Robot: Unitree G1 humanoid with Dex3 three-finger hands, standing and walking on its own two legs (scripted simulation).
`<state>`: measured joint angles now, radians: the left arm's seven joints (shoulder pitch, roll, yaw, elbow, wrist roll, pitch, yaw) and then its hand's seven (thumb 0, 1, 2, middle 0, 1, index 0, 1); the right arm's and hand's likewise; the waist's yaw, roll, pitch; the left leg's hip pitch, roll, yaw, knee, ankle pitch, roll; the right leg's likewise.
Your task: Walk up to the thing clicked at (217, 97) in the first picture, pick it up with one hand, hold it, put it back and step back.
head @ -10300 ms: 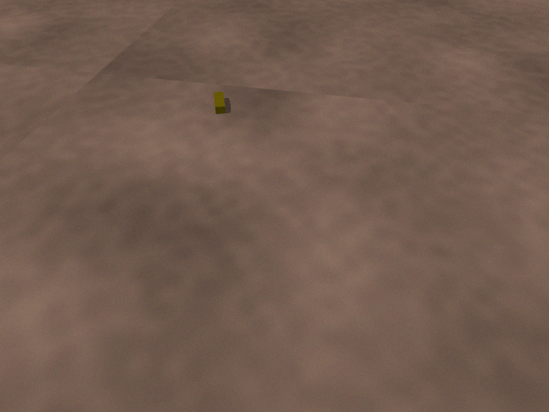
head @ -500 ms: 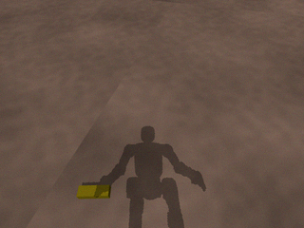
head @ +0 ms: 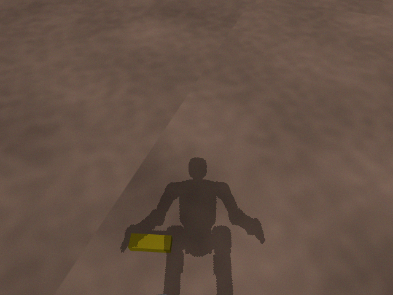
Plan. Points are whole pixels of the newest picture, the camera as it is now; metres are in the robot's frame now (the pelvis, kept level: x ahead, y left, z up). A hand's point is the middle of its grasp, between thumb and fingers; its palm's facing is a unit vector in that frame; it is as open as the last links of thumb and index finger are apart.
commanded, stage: walk up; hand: left
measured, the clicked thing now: (151, 243) +0.44 +0.24 -0.72
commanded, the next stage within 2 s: stand in 1.68 s
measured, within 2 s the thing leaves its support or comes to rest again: neither
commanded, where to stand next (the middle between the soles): +0.06 -0.02 m, yaw -3 degrees
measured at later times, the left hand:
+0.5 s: hand out of the picture +0.13 +0.27 -0.14, palm faces -0.06 -0.93 -0.37, open 7.3 cm
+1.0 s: hand out of the picture +0.08 +0.24 -0.12, palm faces -0.04 -0.95 -0.32, open 7.3 cm
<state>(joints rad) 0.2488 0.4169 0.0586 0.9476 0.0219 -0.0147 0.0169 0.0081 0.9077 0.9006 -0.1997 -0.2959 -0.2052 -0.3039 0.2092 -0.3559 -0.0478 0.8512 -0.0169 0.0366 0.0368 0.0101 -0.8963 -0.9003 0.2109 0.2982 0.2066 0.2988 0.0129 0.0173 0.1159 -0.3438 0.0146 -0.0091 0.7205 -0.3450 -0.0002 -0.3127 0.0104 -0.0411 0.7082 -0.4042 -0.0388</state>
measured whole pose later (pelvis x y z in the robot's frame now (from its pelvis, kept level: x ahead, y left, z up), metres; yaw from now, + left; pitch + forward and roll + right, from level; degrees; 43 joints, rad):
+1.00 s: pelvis -0.01 -0.01 +0.03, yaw -3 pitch -3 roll +0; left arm 0.08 0.34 0.02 1.14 0.00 0.00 -0.02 0.01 0.91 0.90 -0.20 -0.30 -0.21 -0.30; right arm 0.10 -0.36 -0.01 1.12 -0.01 -0.01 0.02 0.01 -0.90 -0.90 0.21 0.30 0.20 0.30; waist 0.01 0.00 0.07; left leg -0.12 0.04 0.01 0.34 -0.17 -0.04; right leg -0.13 -0.02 0.04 0.36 -0.17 0.02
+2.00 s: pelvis +0.00 +0.00 +0.03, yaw -2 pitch -2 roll +0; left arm 0.11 0.35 0.01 1.13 0.01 -0.01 -0.01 0.01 0.91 0.90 -0.20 -0.30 -0.21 -0.30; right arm 0.11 -0.36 -0.01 1.14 -0.01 -0.01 0.01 0.01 -0.90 -0.90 0.21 0.30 0.20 0.30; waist 0.00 -0.01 0.05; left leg -0.11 0.03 0.01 0.32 -0.17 -0.03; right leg -0.12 -0.04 0.04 0.34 -0.18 0.04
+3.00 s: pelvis +0.01 +0.00 +0.03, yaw -1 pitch -2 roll +0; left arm 0.12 0.35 0.01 1.13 0.01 -0.01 -0.01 0.01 0.91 0.90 -0.20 -0.30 -0.21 -0.30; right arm 0.11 -0.36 0.00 1.12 -0.01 -0.01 0.01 0.01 -0.90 -0.90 0.21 0.30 0.20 0.30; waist 0.00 0.00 0.06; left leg -0.10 0.02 -0.01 0.33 -0.19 -0.03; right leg -0.11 -0.04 0.02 0.33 -0.20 0.04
